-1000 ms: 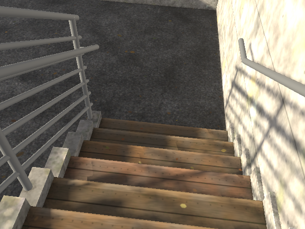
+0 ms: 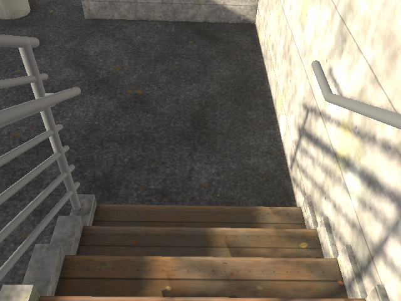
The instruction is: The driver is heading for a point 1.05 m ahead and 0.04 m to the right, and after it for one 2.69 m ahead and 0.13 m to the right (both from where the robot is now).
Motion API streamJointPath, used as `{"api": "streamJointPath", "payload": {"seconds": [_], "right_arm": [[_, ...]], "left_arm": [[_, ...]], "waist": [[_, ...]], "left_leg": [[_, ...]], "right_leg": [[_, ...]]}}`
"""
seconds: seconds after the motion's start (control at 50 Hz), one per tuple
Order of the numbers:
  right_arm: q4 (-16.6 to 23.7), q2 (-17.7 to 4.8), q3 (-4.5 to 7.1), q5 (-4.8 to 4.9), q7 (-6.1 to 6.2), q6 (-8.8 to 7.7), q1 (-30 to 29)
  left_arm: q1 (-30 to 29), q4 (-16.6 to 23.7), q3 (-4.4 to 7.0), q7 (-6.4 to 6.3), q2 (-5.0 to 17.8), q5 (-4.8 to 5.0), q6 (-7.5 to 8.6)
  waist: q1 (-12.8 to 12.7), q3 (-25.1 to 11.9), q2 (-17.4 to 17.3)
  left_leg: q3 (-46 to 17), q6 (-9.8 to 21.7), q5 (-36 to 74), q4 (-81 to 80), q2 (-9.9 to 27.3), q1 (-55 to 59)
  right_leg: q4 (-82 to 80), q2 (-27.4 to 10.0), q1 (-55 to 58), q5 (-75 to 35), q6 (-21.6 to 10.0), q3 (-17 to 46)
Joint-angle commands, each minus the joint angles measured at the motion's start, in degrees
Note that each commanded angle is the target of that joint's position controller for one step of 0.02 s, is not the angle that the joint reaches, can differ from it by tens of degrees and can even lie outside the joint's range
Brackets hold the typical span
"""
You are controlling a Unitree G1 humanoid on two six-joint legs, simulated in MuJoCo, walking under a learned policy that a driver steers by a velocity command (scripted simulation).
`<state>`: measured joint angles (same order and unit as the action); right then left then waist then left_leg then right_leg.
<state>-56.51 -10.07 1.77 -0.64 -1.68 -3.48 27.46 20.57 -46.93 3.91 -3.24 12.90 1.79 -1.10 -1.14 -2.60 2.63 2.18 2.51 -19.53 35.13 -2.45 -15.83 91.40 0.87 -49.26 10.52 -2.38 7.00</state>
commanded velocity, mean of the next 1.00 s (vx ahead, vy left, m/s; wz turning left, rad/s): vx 0.50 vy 0.00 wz -0.12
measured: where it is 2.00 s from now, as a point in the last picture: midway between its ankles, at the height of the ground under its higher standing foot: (205, 267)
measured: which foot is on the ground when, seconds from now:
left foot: down 0.00-0.40, up 0.42-0.94, down 0.96-1.00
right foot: up 0.00-0.36, down 0.38-0.96, up 0.98-1.00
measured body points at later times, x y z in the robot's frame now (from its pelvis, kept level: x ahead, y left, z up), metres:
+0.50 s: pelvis +0.25 -0.09 -0.17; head +0.27 -0.10 +0.28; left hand +0.44 +0.11 -0.29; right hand +0.15 -0.32 -0.31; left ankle +0.15 +0.11 -0.63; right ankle +0.27 -0.16 -0.89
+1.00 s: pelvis +0.52 -0.08 -0.32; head +0.55 -0.07 +0.13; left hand +0.53 +0.18 -0.47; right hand +0.65 -0.34 -0.43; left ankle +0.58 +0.00 -1.05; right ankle +0.32 -0.18 -0.80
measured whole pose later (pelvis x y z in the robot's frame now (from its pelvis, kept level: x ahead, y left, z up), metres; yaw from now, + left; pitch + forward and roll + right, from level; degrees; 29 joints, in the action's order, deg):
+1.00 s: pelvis +0.52 -0.08 -0.32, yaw -5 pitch +3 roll -2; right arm -41.5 -13.3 2.6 0.7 -3.0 -1.6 11.6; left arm 23.3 -54.4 2.1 -1.3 13.4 -0.2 3.8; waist -1.5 -0.5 -0.3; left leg -2.1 5.3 -9.6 31.4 -3.2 -22.4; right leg 100.5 -2.1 -23.4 47.6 -0.1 -2.6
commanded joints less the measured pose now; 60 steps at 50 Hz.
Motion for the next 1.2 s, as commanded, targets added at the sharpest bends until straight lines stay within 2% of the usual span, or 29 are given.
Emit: {"api": "streamJointPath", "payload": {"seconds": [0.02, 0.06, 0.1, 0.18, 0.34, 0.38, 0.4, 0.42, 0.44, 0.46, 0.48, 0.5, 0.52, 0.56, 0.6, 0.62, 0.66, 0.74, 0.88, 0.92, 0.96, 0.98, 1.02, 1.04, 1.06, 1.08, 1.14, 1.16, 1.2], "right_arm": [[2.9, -5.1, -0.28, -1.85, 2.53, -2.46, -4.3], [1.9, -8.8, 0.7, -1.93, 2.61, -2.56, -2.8], [1.1, -6.4, 0.51, 0.4, 2.99, -2.94, 0.8], [0.0, -5.7, -0.31, -0.06, 4.94, -1.68, 3.5], [0.9, -10.6, 1.8, 1.44, 3.89, 1.12, 4.6], [1.1, -11.7, 2.27, 1.4, 3.21, 0.33, 1.4], [1.8, -10.9, 2.17, 1.05, 3.33, -0.63, 1.4], [0.9, -4.5, -0.04, 0.59, 1.74, -2.04, 14.1], [2.9, -9.5, 0.81, 1.97, 0.86, -3.51, 12.0], [10.0, -9.4, 0.47, 3.95, 1.4, -2.87, 2.2], [11.6, -9.8, 0.75, 4.05, 3.6, -1.08, -8.9], [12.2, -7.8, 0.65, 4.68, 4.85, 0.32, -7.2], [9.9, -6.2, 0.38, 3.86, 5.47, 1.17, -3.1], [8.9, -7.8, 2.25, 2.29, 5.61, 2.03, -1.0], [10.4, -6.3, 2.37, 0.26, 4.67, 2.24, -2.1], [10.0, -7.3, 2.82, 1.19, 4.05, 2.01, -0.8], [12.7, -8.6, 3.44, 1.73, 2.93, 1.82, -6.8], [17.4, -6.2, 2.69, -0.22, 0.92, 1.67, -15.7], [21.8, -3.8, 0.66, 1.68, -2.33, 2.69, -22.1], [17.8, -6.5, 2.12, 1.5, -1.42, 2.94, -13.0], [10.2, -11.8, 4.39, 0.92, -0.7, 2.23, 10.3], [8.7, -15.2, 3.56, 0.58, -1.01, 1.84, 10.5], [8.9, -16.3, 4.58, 3.15, -0.32, 3.28, 10.0], [9.0, -15.9, 4.49, 2.13, 0.45, 3.64, 6.4], [12.2, -11.0, 2.93, 1.47, 0.29, 3.47, -2.3], [14.2, -9.3, 1.9, 0.71, 0.42, 1.73, -8.0], [15.5, -9.8, 2.53, 1.6, 3.38, 0.66, -11.8], [14.1, -10.4, 2.56, 0.24, 4.41, 1.16, -9.4], [11.7, -7.8, 2.13, 2.0, 5.26, 0.91, -2.7]], "left_arm": [[1.8, 3.2, 0.59, 1.49, -0.2, -1.98, 1.53], [4.5, 2.2, 0.49, 2.67, 0.4, -1.09, 1.1], [-4.2, 5.4, 1.2, 3.27, 3.2, -0.95, 0.87], [-12.1, 8.9, 0.16, 5.38, 1.0, -2.35, 1.7], [-18.8, 13.6, -0.17, 7.18, 1.7, 0.66, 1.29], [0.3, 6.1, 2.89, 5.28, 7.9, -0.03, 1.54], [9.6, 2.5, 3.59, 5.13, 11.9, -0.83, 1.68], [13.1, 0.2, 2.22, 5.64, 13.6, -1.92, 1.11], [15.8, 0.1, 1.63, 5.99, 10.7, -0.3, 0.03], [15.4, -2.0, 2.36, 5.64, 13.0, 0.72, -0.64], [6.5, -0.6, 1.2, 5.41, 9.8, -0.36, -1.14], [1.9, -0.9, 1.34, 5.33, 10.6, -1.14, 0.52], [-1.2, -0.2, -0.16, 6.17, 6.6, -2.42, 3.15], [-4.1, -0.9, -0.6, 6.05, 4.8, -3.43, 5.11], [-0.7, -3.6, -0.21, 3.92, 7.1, -3.83, 5.14], [0.3, -3.9, 0.48, 3.18, 9.0, -3.83, 5.63], [2.8, -5.4, 0.37, 2.29, 6.1, -1.08, 6.25], [3.2, -5.9, -1.59, 0.05, 2.9, -1.8, 6.11], [8.2, -5.8, -0.75, -0.85, 6.0, -1.36, 3.14], [4.6, -4.9, -0.29, 0.52, 7.9, -0.88, 3.07], [-0.7, -5.5, 0.07, 1.68, 9.3, -1.77, 5.35], [9.6, -3.9, -1.32, 2.46, 2.3, -3.19, 6.91], [2.4, 2.2, -1.64, 3.07, 6.5, -0.24, 8.35], [-3.4, 4.2, -1.7, 2.1, 6.3, 1.63, 7.85], [-8.5, 5.5, -0.34, 0.61, 8.4, 1.25, 6.46], [-5.9, 5.0, 0.26, 0.15, 8.3, 0.98, 5.97], [-8.9, 7.3, -0.41, 0.08, 3.7, -5.4, 5.4], [-2.8, 4.5, -0.42, 1.11, 2.8, -4.87, 5.87], [-6.3, 6.4, 0.56, 2.22, 5.6, -3.51, 6.32]], "waist": [[-3.2, 5.4, -9.6], [-4.1, 2.6, -8.0], [-0.1, 4.8, -6.7], [3.3, 8.1, -5.9], [8.6, 12.3, -6.0], [-1.6, 2.4, -3.9], [-5.1, -2.2, 3.6], [-1.2, -16.7, 14.6], [-5.3, -24.4, 10.9], [-5.4, -22.7, 8.8], [-3.7, -8.1, -5.4], [0.3, -3.9, -1.8], [3.6, 0.1, -8.3], [5.9, 4.3, -5.2], [5.9, 1.0, -1.6], [6.4, -1.3, -1.8], [4.5, 0.5, 2.1], [2.2, 3.6, 1.9], [-4.3, 10.5, 1.3], [-0.1, 7.6, 0.5], [13.5, -1.4, -7.2], [5.1, -8.0, -23.6], [8.0, -16.6, -19.9], [6.7, -9.0, -5.7], [2.8, -0.9, 3.1], [-2.0, 1.3, 2.6], [-2.4, 2.1, -4.3], [-3.7, -3.3, -7.3], [-0.6, -2.5, -7.6]], "left_leg": [[-13.9, 7.5, 26.2, -14.1, 15.3, -10.3], [-13.7, 8.2, 27.0, -10.8, 16.8, -4.1], [-12.3, 4.4, 16.4, -8.6, 15.8, 4.8], [-2.8, 3.0, 5.9, -3.0, 12.6, -3.6], [-3.3, 4.0, 17.9, 17.8, 18.5, 2.5], [0.4, 2.2, 34.3, 42.1, 14.2, -0.4], [4.2, -2.0, 6.5, 69.3, 8.4, -15.8], [-4.7, -5.1, -36.9, 90.6, 5.4, -38.0], [-11.7, -5.5, -36.3, 86.4, 5.8, -38.9], [-8.6, -6.1, -28.4, 76.6, 6.5, -44.2], [-2.9, -4.9, -20.2, 75.6, 7.0, -45.6], [-6.4, -4.4, -14.0, 74.9, 7.3, -43.6], [-11.7, -3.2, -2.6, 63.3, 8.3, -38.9], [-14.6, -3.0, 7.8, 44.9, 7.0, -30.0], [-13.7, -4.9, 12.7, 39.3, 6.8, -28.9], [-14.5, -4.3, 18.3, 38.9, 5.9, -28.3], [-19.0, -1.8, 29.4, 26.0, 5.6, -34.3], [-11.2, -1.5, 57.0, 5.1, 1.2, -17.6], [-9.0, -0.1, 34.2, -7.4, 5.3, -27.4], [-2.8, 2.9, 23.8, -7.2, 3.3, -12.9], [-2.0, 9.2, 50.8, -14.5, 3.8, 21.4], [-17.3, 16.4, 73.9, 8.6, 12.6, 42.9], [-36.5, 25.6, 43.5, -3.8, 20.3, 44.1], [-43.0, 23.9, 17.5, -9.1, 21.6, 34.8], [-43.5, 21.1, 11.7, -11.3, 19.6, 19.8], [-41.6, 18.9, 15.5, -9.5, 18.5, 7.9], [-24.5, 13.7, 34.8, -8.1, 5.5, -12.5], [-23.6, 13.5, 42.1, -4.5, 4.8, -12.7], [-25.1, 12.7, 33.4, 0.6, 3.6, -2.5]], "right_leg": [[-18.7, -2.8, 2.7, -16.3, 0.7, 5.3], [-17.5, -3.0, 0.2, -18.8, -0.1, 6.0], [-31.1, -3.0, -7.1, -28.9, -2.4, 9.9], [-48.4, -0.4, 6.4, -46.1, -1.8, 3.0], [-65.0, -2.4, 17.7, -23.4, -2.0, -6.8], [-71.8, 1.0, 43.1, -29.6, -5.4, -9.8], [-67.2, -4.1, 61.4, -49.2, -8.8, -3.8], [-43.4, -15.0, 86.1, -62.0, -18.1, 8.2], [-47.3, -17.8, 84.3, -51.9, -22.0, 12.5], [-62.1, -22.6, 77.6, -18.4, -24.1, 22.6], [-70.2, -19.7, 61.5, -3.2, -19.2, 21.8], [-70.2, -23.9, 49.1, -1.3, -20.9, 27.9], [-66.7, -22.3, 36.4, -2.9, -17.5, 23.2], [-66.8, -14.5, 23.1, -9.6, -11.5, 9.3], [-65.6, -15.7, 26.0, -22.8, -13.3, 9.7], [-63.8, -16.0, 28.5, -26.0, -12.9, 9.5], [-62.2, -13.6, 35.2, -18.5, -8.0, 5.6], [-57.5, -7.2, 23.5, -2.9, -5.2, -5.9], [-39.6, -15.0, 39.2, -7.0, -6.0, 1.2], [-28.5, -15.4, 33.2, -18.6, -5.0, -1.4], [13.1, -4.3, 19.3, -11.5, -1.1, -10.6], [33.5, 0.4, -7.1, 40.1, 3.1, -7.4], [28.2, -0.2, -17.6, 34.6, 6.2, -2.1], [19.2, -2.9, -21.9, 25.6, 4.5, -0.3], [14.8, -3.9, -18.8, 20.1, 3.8, -1.1], [-0.6, -6.5, -12.8, 8.0, 2.8, 3.1], [-28.3, -4.9, 8.1, -7.9, 5.1, -2.4], [-24.0, -3.2, 15.6, -19.4, 4.9, -3.4], [-32.0, -3.7, 6.5, -27.8, 3.8, 1.5]]}}
Keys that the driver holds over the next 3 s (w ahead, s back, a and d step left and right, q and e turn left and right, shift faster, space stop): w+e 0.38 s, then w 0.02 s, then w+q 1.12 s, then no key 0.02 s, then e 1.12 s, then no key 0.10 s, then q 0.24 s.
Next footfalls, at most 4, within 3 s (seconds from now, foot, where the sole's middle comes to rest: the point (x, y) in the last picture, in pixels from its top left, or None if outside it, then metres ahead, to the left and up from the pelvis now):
0.38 right None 0.31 -0.17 -0.93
0.96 left None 0.62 -0.01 -1.09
1.42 right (238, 278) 0.90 -0.18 -1.26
1.86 left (174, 251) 1.04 0.14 -1.28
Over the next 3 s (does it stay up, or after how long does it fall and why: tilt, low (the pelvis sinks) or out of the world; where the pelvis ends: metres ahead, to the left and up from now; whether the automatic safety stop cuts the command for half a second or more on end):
stays up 1.13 -0.14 -0.66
